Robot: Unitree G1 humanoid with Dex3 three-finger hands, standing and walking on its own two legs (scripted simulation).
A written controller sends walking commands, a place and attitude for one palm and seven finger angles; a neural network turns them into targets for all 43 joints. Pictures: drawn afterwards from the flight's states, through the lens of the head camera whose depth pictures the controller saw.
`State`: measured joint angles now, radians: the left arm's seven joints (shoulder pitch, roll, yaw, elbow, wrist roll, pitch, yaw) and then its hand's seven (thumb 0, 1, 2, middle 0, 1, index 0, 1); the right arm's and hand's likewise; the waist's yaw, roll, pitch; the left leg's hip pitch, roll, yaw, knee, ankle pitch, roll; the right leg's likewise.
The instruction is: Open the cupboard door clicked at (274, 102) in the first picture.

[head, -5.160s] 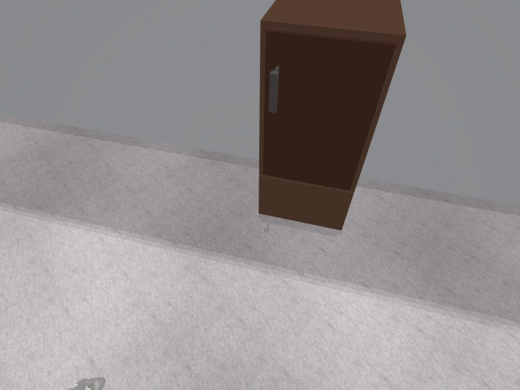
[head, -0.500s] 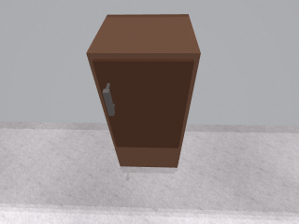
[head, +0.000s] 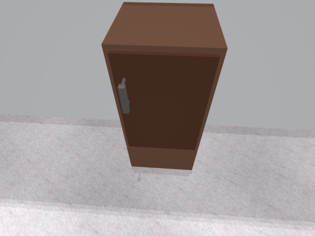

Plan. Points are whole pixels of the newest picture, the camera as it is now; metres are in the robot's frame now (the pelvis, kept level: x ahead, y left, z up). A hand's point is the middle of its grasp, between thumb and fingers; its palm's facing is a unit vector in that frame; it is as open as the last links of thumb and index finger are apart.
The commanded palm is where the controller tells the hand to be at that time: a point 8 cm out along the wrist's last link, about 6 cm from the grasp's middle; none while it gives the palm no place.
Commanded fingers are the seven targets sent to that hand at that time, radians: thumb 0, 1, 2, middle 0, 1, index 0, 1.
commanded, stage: look again from close up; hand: left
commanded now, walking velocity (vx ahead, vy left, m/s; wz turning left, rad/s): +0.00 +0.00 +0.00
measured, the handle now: (125, 96) +0.61 +0.16 -0.04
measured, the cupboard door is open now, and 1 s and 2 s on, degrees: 0 0 0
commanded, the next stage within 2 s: shuffle to correct the standing spot in 0.38 s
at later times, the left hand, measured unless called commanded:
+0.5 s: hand out of the picture +0.02 +0.21 -0.17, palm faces +0.00 -0.98 -0.21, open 7.3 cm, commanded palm none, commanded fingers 0.00 0.90 0.90 -0.20 -0.30 -0.20 -0.30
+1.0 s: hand out of the picture +0.04 +0.15 -0.18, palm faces +0.05 -0.98 -0.17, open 7.3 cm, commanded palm none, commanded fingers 0.00 0.90 0.90 -0.20 -0.30 -0.20 -0.30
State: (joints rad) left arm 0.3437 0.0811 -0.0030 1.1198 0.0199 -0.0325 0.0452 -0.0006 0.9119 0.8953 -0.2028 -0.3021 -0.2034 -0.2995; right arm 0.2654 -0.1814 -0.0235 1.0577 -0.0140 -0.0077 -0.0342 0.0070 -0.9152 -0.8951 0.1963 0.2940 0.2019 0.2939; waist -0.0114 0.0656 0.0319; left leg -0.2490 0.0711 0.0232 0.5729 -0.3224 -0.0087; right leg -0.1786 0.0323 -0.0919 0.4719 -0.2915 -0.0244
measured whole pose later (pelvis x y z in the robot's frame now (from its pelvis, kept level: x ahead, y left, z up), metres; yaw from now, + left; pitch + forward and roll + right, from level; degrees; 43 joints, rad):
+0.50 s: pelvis +0.01 +0.03 +0.00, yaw -2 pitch +0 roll +1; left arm 0.28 0.15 0.00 1.10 0.01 0.00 0.03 0.00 0.91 0.90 -0.20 -0.30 -0.20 -0.30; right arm 0.31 -0.14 0.02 1.10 -0.02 -0.03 -0.04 0.01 -0.91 -0.89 0.20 0.29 0.20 0.29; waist 0.00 0.01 0.03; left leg -0.20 -0.02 0.09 0.49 -0.30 0.05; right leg -0.20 -0.06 -0.03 0.52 -0.33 0.03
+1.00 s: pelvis +0.06 +0.00 -0.01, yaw -1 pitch +1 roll +1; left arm 0.33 0.12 0.01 1.09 0.01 0.02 0.04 0.00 0.91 0.90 -0.20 -0.30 -0.20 -0.30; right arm 0.22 -0.16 -0.02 1.05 -0.01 -0.02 -0.05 0.00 -0.91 -0.89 0.20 0.29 0.20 0.29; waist 0.02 -0.02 0.05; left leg -0.24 0.02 0.09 0.58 -0.35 0.02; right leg -0.23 -0.03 -0.05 0.72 -0.46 0.00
